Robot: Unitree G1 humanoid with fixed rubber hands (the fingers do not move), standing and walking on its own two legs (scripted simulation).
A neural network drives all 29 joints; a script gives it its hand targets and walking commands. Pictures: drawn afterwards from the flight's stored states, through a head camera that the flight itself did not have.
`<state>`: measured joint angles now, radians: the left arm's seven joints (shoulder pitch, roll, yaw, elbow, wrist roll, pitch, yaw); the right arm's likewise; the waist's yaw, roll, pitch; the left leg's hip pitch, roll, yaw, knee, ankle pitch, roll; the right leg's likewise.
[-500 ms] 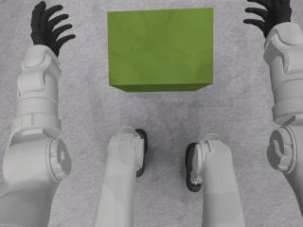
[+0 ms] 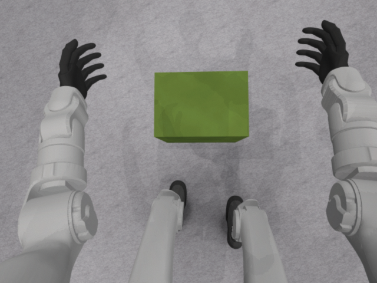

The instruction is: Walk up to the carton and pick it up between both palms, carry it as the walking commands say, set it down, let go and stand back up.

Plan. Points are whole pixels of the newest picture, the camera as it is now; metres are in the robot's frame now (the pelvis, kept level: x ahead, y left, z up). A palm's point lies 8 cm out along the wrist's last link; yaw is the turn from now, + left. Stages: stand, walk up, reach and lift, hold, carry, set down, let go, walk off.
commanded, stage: set down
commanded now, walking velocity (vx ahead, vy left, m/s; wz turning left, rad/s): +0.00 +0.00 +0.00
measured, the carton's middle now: (200, 112) +0.51 +0.04 -0.49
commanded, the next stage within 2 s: let go in 0.18 s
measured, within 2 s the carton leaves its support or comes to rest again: neither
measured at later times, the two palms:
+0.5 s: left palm (49, 131) +0.37 +0.28 -0.02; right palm (355, 119) +0.42 -0.20 -0.03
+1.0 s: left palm (20, 237) +0.24 +0.23 +0.08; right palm out of the picture +0.27 -0.23 +0.07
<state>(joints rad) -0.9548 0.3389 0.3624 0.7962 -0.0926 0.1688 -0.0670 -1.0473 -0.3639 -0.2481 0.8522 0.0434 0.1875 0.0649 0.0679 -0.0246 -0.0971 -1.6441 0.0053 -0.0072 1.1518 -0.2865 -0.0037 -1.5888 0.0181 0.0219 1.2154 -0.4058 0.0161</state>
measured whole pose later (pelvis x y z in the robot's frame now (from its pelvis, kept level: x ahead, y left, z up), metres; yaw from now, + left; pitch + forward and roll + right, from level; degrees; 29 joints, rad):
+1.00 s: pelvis +0.09 -0.01 +0.14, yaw +0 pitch +2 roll +1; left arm 0.23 0.23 0.03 0.41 -0.02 0.06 -0.08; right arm 0.17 -0.19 -0.07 0.47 -0.03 0.04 0.05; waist 0.04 0.00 0.06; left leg -0.27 0.00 0.00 0.46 -0.21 -0.01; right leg -0.22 0.00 0.03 0.49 -0.31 0.00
